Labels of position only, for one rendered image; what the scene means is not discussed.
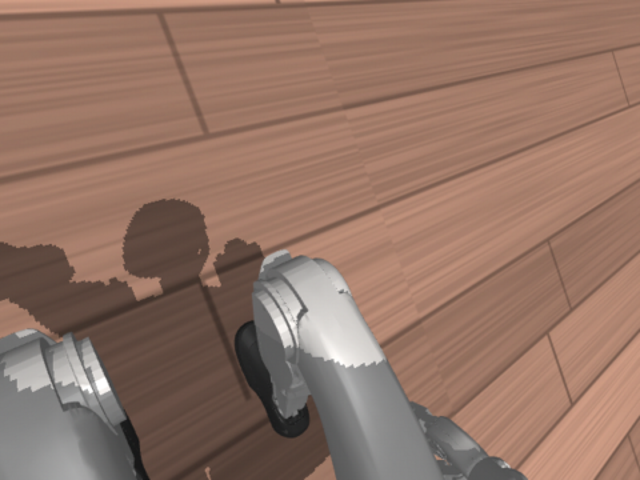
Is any right robot arm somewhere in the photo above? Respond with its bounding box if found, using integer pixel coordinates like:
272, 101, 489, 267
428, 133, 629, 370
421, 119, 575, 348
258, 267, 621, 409
468, 456, 528, 480

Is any right robot foot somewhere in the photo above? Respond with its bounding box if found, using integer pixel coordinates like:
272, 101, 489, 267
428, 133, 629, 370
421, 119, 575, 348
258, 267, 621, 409
234, 320, 309, 438

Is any right robot hand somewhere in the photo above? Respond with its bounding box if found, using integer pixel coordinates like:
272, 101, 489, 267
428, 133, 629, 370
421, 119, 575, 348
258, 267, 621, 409
410, 401, 490, 480

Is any left robot foot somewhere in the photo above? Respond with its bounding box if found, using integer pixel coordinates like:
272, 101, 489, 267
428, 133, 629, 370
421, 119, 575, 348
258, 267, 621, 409
120, 408, 150, 480

